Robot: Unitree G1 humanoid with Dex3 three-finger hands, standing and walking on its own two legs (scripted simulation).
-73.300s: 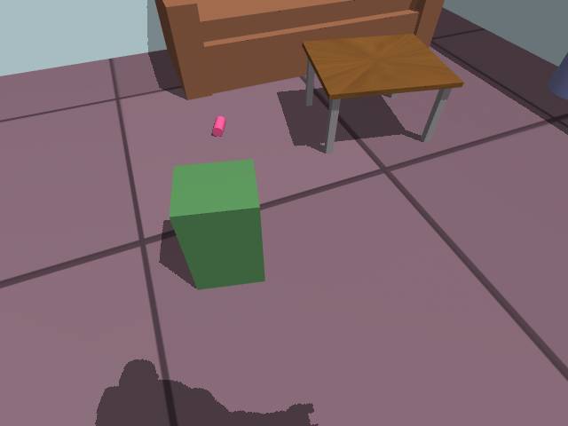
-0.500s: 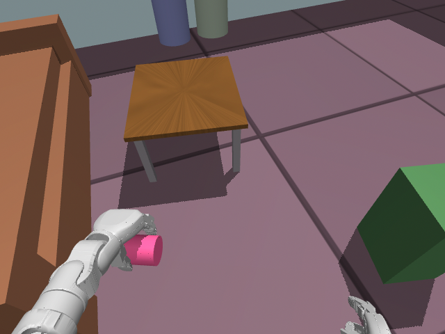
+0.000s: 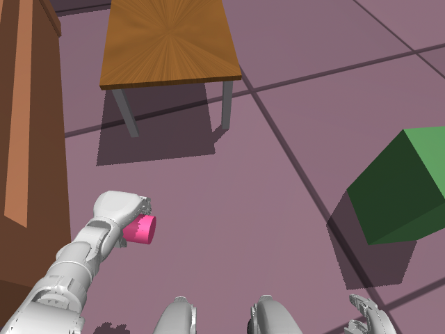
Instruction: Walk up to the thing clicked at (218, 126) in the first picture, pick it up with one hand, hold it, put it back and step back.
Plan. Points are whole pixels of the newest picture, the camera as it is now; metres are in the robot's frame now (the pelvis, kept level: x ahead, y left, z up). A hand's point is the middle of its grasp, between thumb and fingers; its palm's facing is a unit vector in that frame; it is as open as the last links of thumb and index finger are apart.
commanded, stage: crouch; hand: left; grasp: from above
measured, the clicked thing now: (126, 226) +0.34 +0.23 -0.13
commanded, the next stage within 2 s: lower in 1.64 s
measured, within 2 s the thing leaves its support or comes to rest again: neither
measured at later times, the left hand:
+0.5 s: hand (153, 233) +0.39 +0.21 -0.34, palm faces -0.48 +0.07 -0.87, open 9.1 cm
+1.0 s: hand (163, 232) +0.44 +0.20 -0.47, palm faces -0.47 +0.04 -0.88, open 9.1 cm
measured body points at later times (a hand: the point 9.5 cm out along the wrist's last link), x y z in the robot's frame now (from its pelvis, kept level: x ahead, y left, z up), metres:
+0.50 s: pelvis -0.05 +0.01 -0.19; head +0.15 +0.03 +0.21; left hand +0.41 +0.20 -0.29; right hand -0.03 -0.27 -0.32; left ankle +0.03 +0.13 -0.67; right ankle +0.04 -0.14 -0.67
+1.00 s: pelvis -0.04 +0.00 -0.30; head +0.20 +0.04 +0.08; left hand +0.46 +0.20 -0.42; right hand -0.02 -0.27 -0.41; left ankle +0.03 +0.13 -0.67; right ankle +0.04 -0.14 -0.67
